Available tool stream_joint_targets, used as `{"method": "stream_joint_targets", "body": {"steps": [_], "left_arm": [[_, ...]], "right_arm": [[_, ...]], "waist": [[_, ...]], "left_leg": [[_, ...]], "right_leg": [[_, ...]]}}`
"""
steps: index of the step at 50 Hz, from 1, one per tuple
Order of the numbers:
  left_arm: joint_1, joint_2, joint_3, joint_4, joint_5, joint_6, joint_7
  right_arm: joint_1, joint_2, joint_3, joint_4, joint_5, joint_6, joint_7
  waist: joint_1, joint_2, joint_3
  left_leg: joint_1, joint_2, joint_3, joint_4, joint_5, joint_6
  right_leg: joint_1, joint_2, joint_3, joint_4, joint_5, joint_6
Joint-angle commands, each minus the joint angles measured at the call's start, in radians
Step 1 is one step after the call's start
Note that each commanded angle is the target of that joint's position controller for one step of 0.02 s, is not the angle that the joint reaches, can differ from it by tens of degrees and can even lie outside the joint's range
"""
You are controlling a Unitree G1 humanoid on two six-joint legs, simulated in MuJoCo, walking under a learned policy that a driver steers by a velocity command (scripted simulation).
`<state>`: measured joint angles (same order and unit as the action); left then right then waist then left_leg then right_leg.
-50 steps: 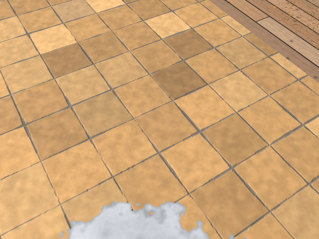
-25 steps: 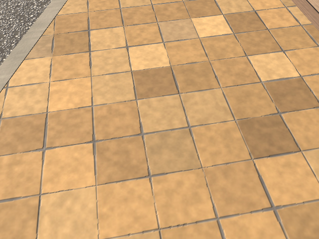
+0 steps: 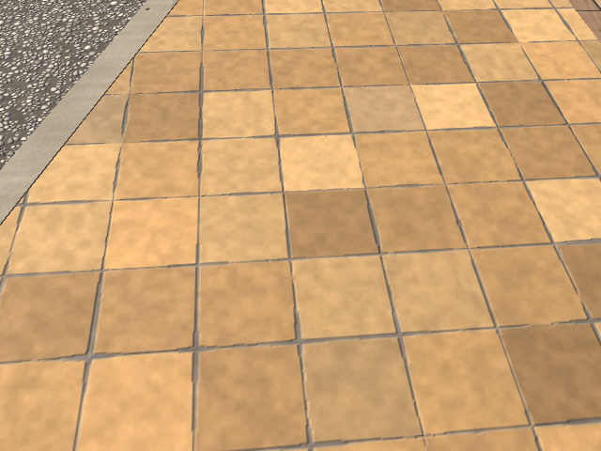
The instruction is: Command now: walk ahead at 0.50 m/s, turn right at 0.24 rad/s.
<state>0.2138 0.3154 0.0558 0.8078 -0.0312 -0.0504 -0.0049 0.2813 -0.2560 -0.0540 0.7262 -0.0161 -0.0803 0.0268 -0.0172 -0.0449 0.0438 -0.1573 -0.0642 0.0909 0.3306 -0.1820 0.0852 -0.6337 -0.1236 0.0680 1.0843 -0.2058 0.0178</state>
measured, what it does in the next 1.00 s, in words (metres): walks ahead, turning right: right foot, then left foot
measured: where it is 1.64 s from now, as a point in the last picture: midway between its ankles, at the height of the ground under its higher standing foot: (357, 416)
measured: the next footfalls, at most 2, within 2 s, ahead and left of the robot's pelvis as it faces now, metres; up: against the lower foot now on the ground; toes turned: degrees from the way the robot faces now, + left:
right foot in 0.32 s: +0.34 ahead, -0.16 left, +0.00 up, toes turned -12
left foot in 0.76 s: +0.67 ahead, -0.04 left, +0.00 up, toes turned -27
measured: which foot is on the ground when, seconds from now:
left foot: down 0.00-0.34, up 0.36-0.74, down 0.76-1.00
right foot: up 0.00-0.30, down 0.32-0.78, up 0.80-1.00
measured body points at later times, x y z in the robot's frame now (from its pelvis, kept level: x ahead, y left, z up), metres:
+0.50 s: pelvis +0.29 -0.08 -0.01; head +0.32 -0.09 +0.44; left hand +0.46 +0.17 -0.11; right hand +0.36 -0.38 -0.11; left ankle +0.31 +0.10 -0.66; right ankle +0.30 -0.15 -0.74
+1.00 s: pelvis +0.52 -0.08 -0.01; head +0.56 -0.09 +0.44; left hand +0.75 +0.11 -0.13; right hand +0.54 -0.37 -0.12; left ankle +0.63 -0.03 -0.75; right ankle +0.44 -0.22 -0.71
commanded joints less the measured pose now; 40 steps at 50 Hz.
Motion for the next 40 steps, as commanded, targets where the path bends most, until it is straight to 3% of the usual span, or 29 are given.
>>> {"method": "stream_joint_targets", "body": {"steps": [1,5,10,13,14,15,16,17,18,19,20,21,22,24,26,30,32,35,37,38,39,40], "left_arm": [[0.019,0.053,0.018,-0.039,0.004,0.002,0.004],[-0.081,0.02,0.006,-0.066,0.01,-0.011,-0.019],[-0.2,0.006,-0.006,-0.138,0.012,-0.013,-0.053],[-0.167,0.036,0.009,-0.166,0.011,-0.008,-0.068],[-0.104,0.061,0.023,-0.159,0.011,-0.003,-0.068],[0.017,0.104,0.047,-0.137,0.009,0.0,-0.061],[0.181,0.167,0.079,-0.104,0.008,0.005,-0.045],[0.234,0.278,0.105,-0.097,0.004,0.007,-0.028],[0.239,0.233,0.086,-0.121,0.006,-0.005,-0.029],[0.212,0.173,0.068,-0.12,0.016,-0.012,-0.028],[0.152,0.145,0.061,-0.127,0.013,-0.016,-0.027],[0.084,0.115,0.051,-0.138,0.009,-0.016,-0.026],[0.041,0.088,0.041,-0.155,0.019,-0.017,-0.021],[0.012,0.091,0.041,-0.173,0.023,-0.017,-0.014],[0.022,0.119,0.048,-0.168,0.02,-0.018,-0.001],[0.074,0.143,0.057,-0.149,0.009,-0.004,0.018],[0.11,0.145,0.057,-0.133,0.009,0.005,0.021],[0.143,0.121,0.052,-0.111,0.011,0.019,0.031],[0.102,0.102,0.047,-0.119,0.019,0.025,0.037],[0.094,0.074,0.038,-0.129,0.024,0.023,0.036],[0.138,0.023,0.019,-0.152,0.043,0.018,0.035],[0.324,-0.001,0.006,-0.123,0.024,0.014,0.03]], "right_arm": [[-0.034,-0.129,-0.037,-0.039,-0.008,-0.031,-0.015],[-0.022,-0.149,-0.039,-0.011,0.0,-0.027,-0.028],[0.053,-0.174,-0.051,0.047,0.018,0.008,-0.038],[0.031,-0.21,-0.061,0.046,0.025,0.034,-0.053],[0.02,-0.222,-0.063,0.042,0.026,0.043,-0.06],[0.006,-0.229,-0.063,0.038,0.027,0.049,-0.065],[-0.008,-0.221,-0.056,0.028,0.027,0.045,-0.071],[0.097,-0.087,-0.013,-0.018,-0.005,0.02,-0.052],[0.055,-0.1,-0.002,-0.025,0.009,-0.024,-0.033],[-0.063,-0.165,-0.021,-0.056,0.051,-0.051,-0.018],[-0.1,-0.162,-0.016,-0.073,0.055,-0.065,-0.016],[-0.107,-0.158,-0.019,-0.065,0.031,-0.068,-0.023],[-0.092,-0.168,-0.028,-0.06,0.014,-0.059,-0.027],[-0.056,-0.151,-0.028,-0.057,0.004,-0.035,-0.027],[-0.077,-0.123,-0.019,-0.065,-0.001,-0.018,-0.031],[-0.238,-0.081,0.002,-0.103,0.005,-0.02,-0.027],[-0.284,-0.096,-0.002,-0.113,0.016,-0.027,-0.019],[-0.271,-0.132,-0.017,-0.111,0.008,-0.041,-0.005],[-0.185,-0.143,-0.028,-0.086,-0.003,-0.051,-0.004],[-0.124,-0.161,-0.034,-0.074,-0.02,-0.058,-0.008],[-0.04,-0.223,-0.042,-0.076,-0.042,-0.062,-0.012],[0.011,-0.236,-0.048,-0.048,-0.035,-0.041,-0.007]], "waist": [[0.014,0.097,-0.012],[-0.026,0.088,0.022],[-0.069,0.072,0.064],[-0.02,0.121,0.0],[0.02,0.143,-0.049],[0.092,0.139,-0.117],[0.182,0.086,-0.201],[0.104,-0.169,-0.306],[0.126,-0.116,-0.442],[0.158,-0.056,-0.323],[0.121,0.008,-0.208],[0.073,0.06,-0.127],[0.037,0.041,-0.095],[0.001,0.014,-0.081],[-0.001,0.009,-0.063],[0.064,-0.033,-0.047],[0.086,-0.047,-0.047],[0.081,-0.067,-0.073],[0.025,-0.078,-0.103],[-0.006,-0.059,-0.149],[-0.016,0.088,-0.282],[0.03,0.357,-0.421]], "left_leg": [[0.016,0.269,-0.104,-0.199,0.27,0.12],[0.058,0.262,-0.003,-0.226,0.27,0.081],[0.261,0.328,0.043,-0.156,0.412,0.074],[0.321,0.338,0.082,0.002,0.832,0.043],[0.319,0.333,0.092,0.109,0.982,0.03],[0.266,0.312,0.107,0.281,1.018,0.009],[0.089,0.269,0.115,0.535,0.835,-0.03],[-0.376,0.096,0.082,0.925,-0.012,-0.103],[-0.557,-0.012,-0.153,1.088,-0.416,-0.101],[-0.649,0.056,-0.214,1.092,-0.34,-0.075],[-0.644,0.101,-0.2,1.002,-0.25,-0.06],[-0.598,0.136,-0.187,0.902,-0.203,-0.067],[-0.525,0.16,-0.186,0.844,-0.166,-0.079],[-0.454,0.166,-0.17,0.773,-0.135,-0.114],[-0.433,0.157,-0.143,0.663,-0.077,-0.149],[-0.345,0.096,-0.124,0.333,0.201,-0.173],[-0.313,0.068,-0.127,0.245,0.269,-0.171],[-0.289,0.058,-0.152,0.167,0.268,-0.13],[-0.196,0.059,-0.141,0.115,0.288,-0.082],[-0.073,0.092,-0.142,0.089,0.418,-0.054],[0.188,0.273,-0.303,0.168,0.771,0.02],[0.43,0.488,-0.628,0.16,0.855,0.214]], "right_leg": [[-0.049,-0.007,0.056,-0.101,0.167,0.017],[-0.027,0.017,-0.008,-0.331,0.344,0.004],[-0.114,0.038,-0.069,-0.46,0.245,-0.044],[-0.004,0.11,-0.153,-0.469,0.089,-0.097],[0.088,0.148,-0.179,-0.458,0.038,-0.12],[0.261,0.184,-0.183,-0.486,0.043,-0.152],[0.547,0.165,-0.095,-0.555,0.099,-0.2],[0.951,-0.105,0.405,-0.567,0.02,-0.381],[1.08,-0.213,0.781,-0.734,-0.076,-0.472],[1.008,-0.184,0.64,-0.775,-0.063,-0.406],[0.857,-0.144,0.507,-0.782,-0.002,-0.366],[0.708,-0.1,0.406,-0.794,0.105,-0.335],[0.6,-0.07,0.341,-0.815,0.2,-0.325],[0.488,-0.037,0.286,-0.85,0.294,-0.329],[0.403,-0.01,0.219,-0.862,0.355,-0.321],[0.335,0.063,0.151,-0.837,0.231,-0.249],[0.361,0.049,0.18,-0.81,0.21,-0.231],[0.476,0.013,0.236,-0.685,0.294,-0.189],[0.508,0.021,0.25,-0.573,0.378,-0.15],[0.489,0.074,0.224,-0.469,0.395,-0.113],[0.354,0.149,0.174,-0.224,0.117,-0.063],[0.126,0.257,0.115,0.08,-0.498,0.002]]}}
